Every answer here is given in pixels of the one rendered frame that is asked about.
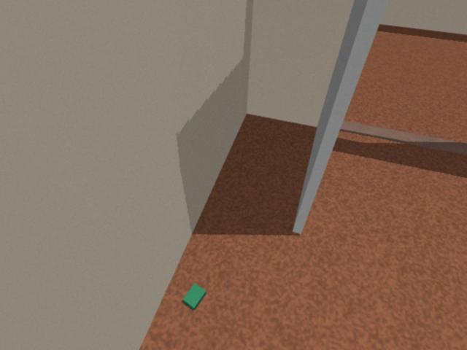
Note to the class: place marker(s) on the small box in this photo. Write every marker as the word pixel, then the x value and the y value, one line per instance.
pixel 194 296

